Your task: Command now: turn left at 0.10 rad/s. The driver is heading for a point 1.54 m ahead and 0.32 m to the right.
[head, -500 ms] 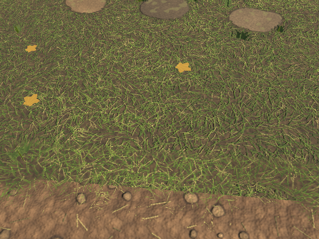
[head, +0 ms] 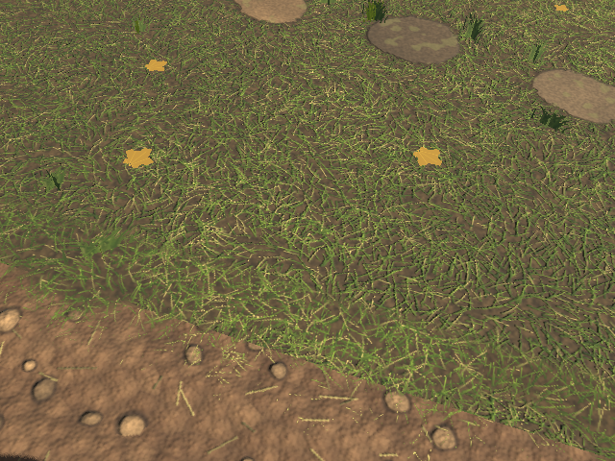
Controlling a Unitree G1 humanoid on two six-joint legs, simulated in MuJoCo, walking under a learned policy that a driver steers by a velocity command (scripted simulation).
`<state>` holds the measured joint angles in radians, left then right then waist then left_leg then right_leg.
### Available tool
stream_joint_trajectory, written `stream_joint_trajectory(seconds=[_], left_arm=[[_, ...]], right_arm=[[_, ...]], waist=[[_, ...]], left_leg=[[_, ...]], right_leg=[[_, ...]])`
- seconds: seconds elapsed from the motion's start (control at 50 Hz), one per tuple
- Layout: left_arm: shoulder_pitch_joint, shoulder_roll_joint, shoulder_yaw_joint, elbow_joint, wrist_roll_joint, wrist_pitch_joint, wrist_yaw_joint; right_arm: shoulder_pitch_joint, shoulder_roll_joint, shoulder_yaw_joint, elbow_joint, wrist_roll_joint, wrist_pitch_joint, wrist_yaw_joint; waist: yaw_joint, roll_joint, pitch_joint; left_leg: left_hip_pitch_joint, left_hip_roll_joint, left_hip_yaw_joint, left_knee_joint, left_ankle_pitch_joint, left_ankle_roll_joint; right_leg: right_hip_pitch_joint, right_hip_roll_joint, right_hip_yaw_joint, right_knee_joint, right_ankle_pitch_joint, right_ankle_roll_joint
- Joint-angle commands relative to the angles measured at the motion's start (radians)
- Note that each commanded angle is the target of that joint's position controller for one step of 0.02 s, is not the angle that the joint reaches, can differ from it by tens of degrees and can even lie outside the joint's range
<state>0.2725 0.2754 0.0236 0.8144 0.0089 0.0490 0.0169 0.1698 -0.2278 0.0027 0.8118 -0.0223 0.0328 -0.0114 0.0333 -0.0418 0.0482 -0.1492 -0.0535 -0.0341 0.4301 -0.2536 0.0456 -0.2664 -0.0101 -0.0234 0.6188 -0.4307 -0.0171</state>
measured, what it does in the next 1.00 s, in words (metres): steps on the spot: right foot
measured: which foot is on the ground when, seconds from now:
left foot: down 0.00-1.00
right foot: up 0.00-0.14, down 0.16-1.00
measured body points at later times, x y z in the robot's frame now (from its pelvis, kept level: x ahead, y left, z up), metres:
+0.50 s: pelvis -0.03 -0.02 +0.00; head -0.02 -0.02 +0.45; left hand +0.00 +0.24 -0.15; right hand +0.01 -0.28 -0.15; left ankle -0.02 +0.10 -0.74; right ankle -0.02 -0.13 -0.74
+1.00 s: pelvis -0.03 -0.02 +0.00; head -0.02 -0.02 +0.45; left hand -0.03 +0.21 -0.16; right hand -0.04 -0.25 -0.16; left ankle -0.02 +0.10 -0.74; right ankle -0.02 -0.13 -0.74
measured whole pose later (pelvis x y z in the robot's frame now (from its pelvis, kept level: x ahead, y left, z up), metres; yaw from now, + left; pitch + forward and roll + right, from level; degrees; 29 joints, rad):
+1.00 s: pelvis -0.03 -0.02 +0.00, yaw +0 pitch -1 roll +0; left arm 0.29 0.17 -0.01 1.13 0.01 0.00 0.03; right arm 0.28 -0.17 0.01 1.15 -0.01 0.00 -0.04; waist 0.00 0.00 0.02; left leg -0.17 -0.02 -0.05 0.40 -0.20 0.00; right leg -0.17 0.02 0.01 0.40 -0.21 -0.02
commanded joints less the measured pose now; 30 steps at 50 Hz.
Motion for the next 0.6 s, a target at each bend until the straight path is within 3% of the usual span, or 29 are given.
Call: stream_joint_trajectory(seconds=[0.02,0.06,0.12,0.14,0.18,0.2,0.22,0.24,0.32,0.6], left_arm=[[0.001,0.095,0.026,-0.036,0.004,-0.003,0.001],[0.03,0.074,0.018,-0.003,0.006,-0.008,0.001],[0.036,0.047,0.008,0.031,-0.001,-0.011,0.01],[0.043,0.051,0.006,0.045,0.003,-0.015,0.013],[0.037,0.104,0.01,0.055,0.017,-0.029,0.013],[0.008,0.117,0.017,0.078,0.0,-0.029,0.007],[0.012,0.075,0.008,0.086,0.001,-0.034,0.001],[0.015,0.066,0.005,0.098,0.004,-0.039,0.0],[0.011,0.066,0.003,0.136,0.004,-0.046,0.008],[0.027,0.033,-0.01,0.236,0.002,-0.047,0.014]], right_arm=[[-0.05,-0.136,-0.018,-0.035,0.002,-0.029,-0.02],[-0.026,-0.134,-0.014,-0.011,0.01,-0.033,-0.021],[-0.029,-0.136,-0.014,0.019,0.014,-0.031,-0.022],[-0.032,-0.141,-0.017,0.027,0.016,-0.03,-0.021],[0.012,-0.136,-0.021,0.048,0.012,-0.03,-0.015],[0.026,-0.115,-0.021,0.068,0.017,-0.025,-0.012],[0.014,-0.128,-0.023,0.088,0.015,-0.023,-0.014],[0.007,-0.126,-0.025,0.098,0.015,-0.022,-0.015],[0.015,-0.117,-0.026,0.144,0.015,-0.028,-0.013],[0.1,-0.086,-0.01,0.275,0.014,-0.028,-0.022]], waist=[[-0.006,0.211,-0.007],[-0.011,0.189,-0.057],[-0.005,0.16,-0.057],[0.001,0.146,-0.055],[-0.036,0.09,-0.036],[-0.054,-0.007,0.014],[-0.029,0.012,0.02],[-0.027,0.006,0.019],[-0.029,0.013,-0.006],[-0.029,0.036,0.017]], left_leg=[[-0.006,0.25,-0.195,-0.15,0.437,0.126],[0.044,0.231,-0.159,-0.109,0.558,0.121],[0.019,0.209,-0.153,-0.081,0.453,0.096],[-0.018,0.194,-0.157,-0.083,0.347,0.068],[-0.094,0.142,-0.155,-0.104,0.125,0.024],[-0.057,0.101,-0.117,-0.136,0.083,0.015],[-0.018,0.104,-0.114,-0.115,0.09,0.012],[-0.003,0.108,-0.112,-0.103,0.107,0.012],[-0.007,0.114,-0.111,-0.106,0.12,0.01],[-0.047,0.109,-0.098,-0.119,0.08,-0.011]], right_leg=[[-0.024,-0.01,0.045,0.045,0.004,0.008],[0.01,0.001,0.035,0.013,0.02,0.023],[0.096,0.0,0.022,-0.17,0.152,0.031],[0.158,-0.016,0.036,-0.247,0.281,0.031],[0.22,-0.103,0.12,-0.258,0.414,0.022],[0.112,-0.087,0.118,-0.244,0.361,0.005],[0.081,-0.081,0.117,-0.273,0.311,0.004],[0.071,-0.079,0.117,-0.288,0.296,0.006],[0.1,-0.078,0.121,-0.304,0.285,-0.004],[0.079,-0.077,0.135,-0.323,0.204,-0.025]])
